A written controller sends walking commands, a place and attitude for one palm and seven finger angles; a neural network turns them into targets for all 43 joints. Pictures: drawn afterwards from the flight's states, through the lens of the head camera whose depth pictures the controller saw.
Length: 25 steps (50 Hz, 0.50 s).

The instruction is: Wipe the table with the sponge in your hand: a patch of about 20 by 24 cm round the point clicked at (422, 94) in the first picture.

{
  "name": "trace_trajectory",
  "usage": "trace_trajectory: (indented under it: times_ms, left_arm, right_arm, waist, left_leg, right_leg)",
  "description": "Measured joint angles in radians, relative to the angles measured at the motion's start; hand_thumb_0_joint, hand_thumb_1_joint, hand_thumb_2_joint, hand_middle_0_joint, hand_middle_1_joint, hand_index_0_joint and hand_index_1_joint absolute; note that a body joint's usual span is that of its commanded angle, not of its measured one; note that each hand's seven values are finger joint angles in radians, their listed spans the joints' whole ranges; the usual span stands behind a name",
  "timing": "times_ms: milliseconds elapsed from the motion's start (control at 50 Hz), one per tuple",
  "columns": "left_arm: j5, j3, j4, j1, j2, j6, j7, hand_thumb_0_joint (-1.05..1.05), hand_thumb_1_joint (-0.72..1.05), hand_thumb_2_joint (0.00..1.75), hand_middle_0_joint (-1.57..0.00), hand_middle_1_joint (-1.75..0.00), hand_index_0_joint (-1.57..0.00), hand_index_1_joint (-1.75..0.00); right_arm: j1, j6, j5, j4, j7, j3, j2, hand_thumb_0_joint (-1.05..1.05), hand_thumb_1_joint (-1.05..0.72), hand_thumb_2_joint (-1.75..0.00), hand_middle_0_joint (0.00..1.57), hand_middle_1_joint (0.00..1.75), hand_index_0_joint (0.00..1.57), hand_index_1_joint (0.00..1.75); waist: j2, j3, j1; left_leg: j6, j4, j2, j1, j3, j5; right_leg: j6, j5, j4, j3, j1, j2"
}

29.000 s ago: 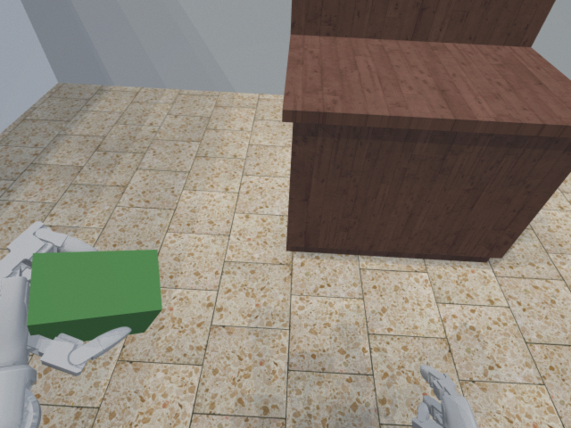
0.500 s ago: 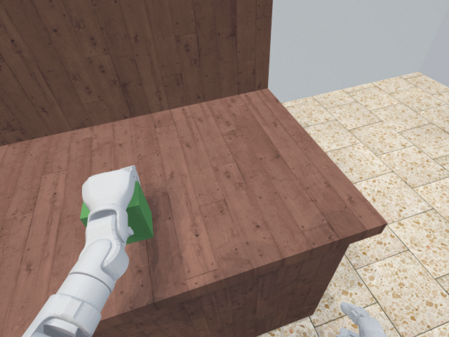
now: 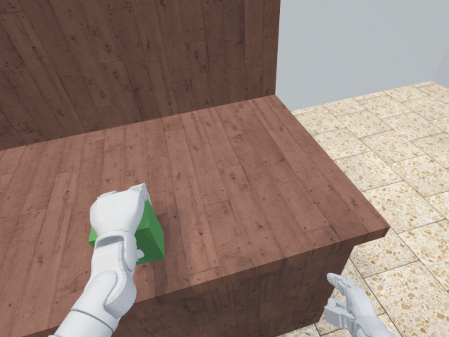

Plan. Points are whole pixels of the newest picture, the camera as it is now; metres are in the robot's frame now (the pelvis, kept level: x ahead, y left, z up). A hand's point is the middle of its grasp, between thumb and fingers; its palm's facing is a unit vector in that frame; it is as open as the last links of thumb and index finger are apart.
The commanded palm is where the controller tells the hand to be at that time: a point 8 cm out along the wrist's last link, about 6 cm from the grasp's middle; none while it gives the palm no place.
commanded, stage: wipe back along the middle lane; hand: left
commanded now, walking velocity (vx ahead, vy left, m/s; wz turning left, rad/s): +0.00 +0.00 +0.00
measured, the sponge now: (133, 241) +0.28 +0.23 +0.02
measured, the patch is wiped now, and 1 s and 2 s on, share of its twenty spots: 0.60 0.85 1.00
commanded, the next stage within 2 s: slide across to the third lane in 0.10 s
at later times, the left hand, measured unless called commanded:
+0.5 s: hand (142, 238) +0.26 +0.19 +0.06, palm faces +0.00 -0.08 -1.00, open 10.6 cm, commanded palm +0.24 +0.17 +0.11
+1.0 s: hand (171, 226) +0.29 +0.15 +0.07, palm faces +0.01 -0.07 -1.00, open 10.6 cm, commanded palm +0.26 +0.14 +0.11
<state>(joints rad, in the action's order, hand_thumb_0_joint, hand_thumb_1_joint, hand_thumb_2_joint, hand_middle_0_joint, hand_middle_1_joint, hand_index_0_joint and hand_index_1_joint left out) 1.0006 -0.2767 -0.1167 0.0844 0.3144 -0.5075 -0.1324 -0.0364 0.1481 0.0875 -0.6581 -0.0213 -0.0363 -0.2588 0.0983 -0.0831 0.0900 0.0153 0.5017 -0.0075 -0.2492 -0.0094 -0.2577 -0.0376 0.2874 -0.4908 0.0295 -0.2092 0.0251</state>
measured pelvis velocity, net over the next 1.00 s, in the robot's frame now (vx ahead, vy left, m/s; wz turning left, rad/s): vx -0.03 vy -0.02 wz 0.00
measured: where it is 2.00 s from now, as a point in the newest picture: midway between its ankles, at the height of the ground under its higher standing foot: outside the picture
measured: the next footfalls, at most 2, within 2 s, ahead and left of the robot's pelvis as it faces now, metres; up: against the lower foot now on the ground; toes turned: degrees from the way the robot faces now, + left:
none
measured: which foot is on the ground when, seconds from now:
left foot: down 0.00-1.00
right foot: down 0.00-1.00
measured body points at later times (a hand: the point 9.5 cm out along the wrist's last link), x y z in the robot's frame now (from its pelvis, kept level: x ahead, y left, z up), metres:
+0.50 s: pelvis -0.02 -0.02 +0.00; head -0.05 -0.07 +0.45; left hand +0.26 +0.19 +0.12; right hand +0.21 -0.24 -0.09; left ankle +0.00 +0.11 -0.74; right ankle -0.02 -0.10 -0.74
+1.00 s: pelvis -0.03 -0.02 +0.00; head -0.06 -0.07 +0.45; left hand +0.29 +0.15 +0.12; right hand +0.21 -0.22 -0.09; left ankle +0.00 +0.11 -0.74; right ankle -0.02 -0.10 -0.74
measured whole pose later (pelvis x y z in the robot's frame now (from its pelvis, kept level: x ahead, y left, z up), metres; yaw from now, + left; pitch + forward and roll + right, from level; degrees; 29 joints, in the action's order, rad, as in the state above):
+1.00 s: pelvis -0.03 -0.02 +0.00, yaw +0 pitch -1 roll +1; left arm 0.98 -0.42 -0.33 0.30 0.20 -0.53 -0.14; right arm -0.01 0.11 0.08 -0.73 0.00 -0.03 -0.24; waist 0.10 -0.08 0.10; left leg -0.01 0.47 0.01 -0.25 0.01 -0.20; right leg -0.07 0.25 -0.50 0.04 -0.22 0.04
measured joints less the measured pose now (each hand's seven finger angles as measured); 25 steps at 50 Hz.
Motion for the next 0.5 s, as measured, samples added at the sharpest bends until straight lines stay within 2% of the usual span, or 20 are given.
trace_trajectory:
  times_ms: [260,360,500]
  left_arm:
    - [-0.028,0.034,0.026,-0.055,0.018,0.021,0.016,0.00,-0.52,1.06,-0.62,-1.35,-0.64,-1.35]
    - [-0.020,0.010,0.032,-0.043,0.014,0.004,0.036,0.00,-0.52,1.06,-0.63,-1.35,-0.64,-1.34]
    - [-0.017,-0.027,0.007,-0.005,-0.002,0.016,0.044,0.00,-0.53,1.06,-0.64,-1.33,-0.65,-1.33]
  right_arm:
    - [-0.008,-0.016,-0.005,-0.021,0.020,-0.002,-0.007,0.01,-0.90,-0.90,0.20,0.30,0.20,0.30]
    - [-0.009,-0.025,-0.010,-0.026,0.025,0.014,-0.019,0.02,-0.90,-0.90,0.20,0.30,0.20,0.30]
    - [0.004,-0.043,-0.013,-0.039,0.035,0.023,-0.019,0.02,-0.90,-0.90,0.19,0.30,0.20,0.30]
  waist:
    - [0.008,0.007,-0.008]
    - [0.012,0.016,-0.005]
    - [0.018,0.024,0.003]
  left_leg:
    - [-0.018,-0.013,0.020,0.024,-0.005,0.013]
    - [-0.020,-0.020,0.021,0.030,0.000,0.022]
    - [-0.021,-0.034,0.021,0.035,0.006,0.038]
  right_leg:
    - [-0.018,-0.012,0.002,-0.007,0.014,0.020]
    - [-0.023,-0.018,0.007,-0.002,0.021,0.022]
    - [-0.026,-0.029,0.017,0.004,0.026,0.022]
